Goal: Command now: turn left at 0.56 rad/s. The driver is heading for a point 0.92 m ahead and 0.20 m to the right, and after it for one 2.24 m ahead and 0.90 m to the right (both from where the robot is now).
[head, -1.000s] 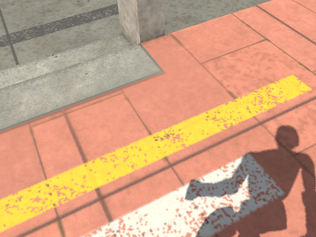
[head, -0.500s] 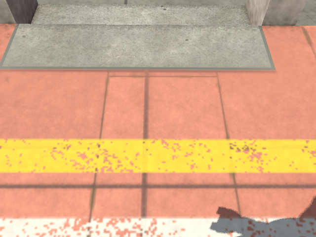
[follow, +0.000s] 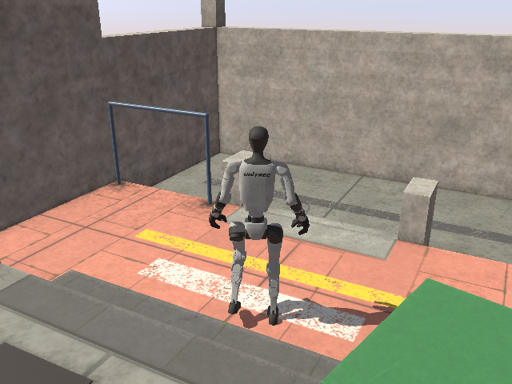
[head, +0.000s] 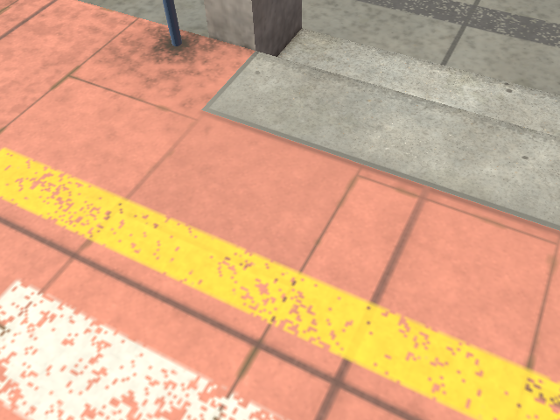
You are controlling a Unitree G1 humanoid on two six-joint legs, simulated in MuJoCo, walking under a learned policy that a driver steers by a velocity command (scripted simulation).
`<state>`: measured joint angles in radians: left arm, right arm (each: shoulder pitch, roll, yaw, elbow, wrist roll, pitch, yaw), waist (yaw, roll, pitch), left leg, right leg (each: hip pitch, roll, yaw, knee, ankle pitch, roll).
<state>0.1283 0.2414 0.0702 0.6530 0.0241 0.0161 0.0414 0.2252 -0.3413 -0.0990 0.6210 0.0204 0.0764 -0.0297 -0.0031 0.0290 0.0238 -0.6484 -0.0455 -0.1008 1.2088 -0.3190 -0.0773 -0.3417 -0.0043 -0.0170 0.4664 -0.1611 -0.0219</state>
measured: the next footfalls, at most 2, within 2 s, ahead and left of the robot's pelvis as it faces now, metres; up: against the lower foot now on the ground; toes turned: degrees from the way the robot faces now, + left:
left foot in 0.20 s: +0.03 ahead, +0.13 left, +0.00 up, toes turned +2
right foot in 0.62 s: +0.21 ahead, -0.13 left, +0.00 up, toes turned +4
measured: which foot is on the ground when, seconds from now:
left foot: up 0.00-0.18, down 0.20-0.60, up 0.62-1.00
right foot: down 0.00-0.20, up 0.22-0.60, down 0.62-1.00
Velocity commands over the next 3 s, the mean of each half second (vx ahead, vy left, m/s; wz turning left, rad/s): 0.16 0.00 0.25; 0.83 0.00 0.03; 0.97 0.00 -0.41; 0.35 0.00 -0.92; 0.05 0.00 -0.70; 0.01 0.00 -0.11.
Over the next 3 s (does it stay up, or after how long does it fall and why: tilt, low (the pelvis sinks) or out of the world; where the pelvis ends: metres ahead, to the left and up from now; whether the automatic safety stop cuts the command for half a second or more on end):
stays up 1.15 -0.01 0.00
